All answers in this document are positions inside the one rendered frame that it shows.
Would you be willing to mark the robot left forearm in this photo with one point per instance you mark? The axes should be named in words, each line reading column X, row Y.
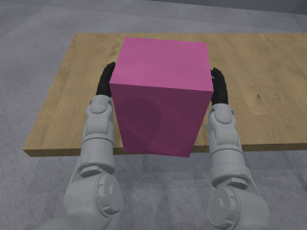
column 98, row 140

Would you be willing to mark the robot right hand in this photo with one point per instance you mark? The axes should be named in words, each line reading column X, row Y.
column 219, row 87

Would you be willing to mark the carton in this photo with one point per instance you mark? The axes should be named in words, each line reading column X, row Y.
column 161, row 90

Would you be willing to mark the left robot upper arm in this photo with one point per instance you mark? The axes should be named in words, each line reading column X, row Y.
column 89, row 204

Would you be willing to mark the table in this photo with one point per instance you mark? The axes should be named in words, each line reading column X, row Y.
column 265, row 76

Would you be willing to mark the robot left hand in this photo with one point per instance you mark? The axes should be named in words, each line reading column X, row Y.
column 103, row 85

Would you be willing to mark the robot right forearm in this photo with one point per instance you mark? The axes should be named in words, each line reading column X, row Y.
column 225, row 150

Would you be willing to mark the right robot upper arm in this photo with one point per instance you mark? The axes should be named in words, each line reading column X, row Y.
column 231, row 208

